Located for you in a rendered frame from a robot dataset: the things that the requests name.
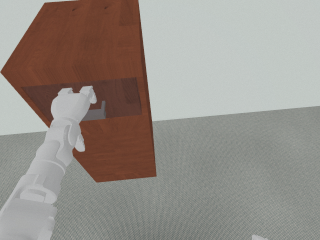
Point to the left robot upper arm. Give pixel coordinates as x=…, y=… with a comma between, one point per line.
x=28, y=220

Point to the handle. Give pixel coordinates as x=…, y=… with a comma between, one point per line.
x=96, y=114

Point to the drawer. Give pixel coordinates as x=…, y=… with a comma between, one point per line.
x=121, y=95

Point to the cabinet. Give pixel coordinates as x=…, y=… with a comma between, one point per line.
x=91, y=40

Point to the robot left forearm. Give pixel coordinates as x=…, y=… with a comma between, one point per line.
x=42, y=181

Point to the robot left hand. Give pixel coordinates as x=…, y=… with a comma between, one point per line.
x=74, y=106

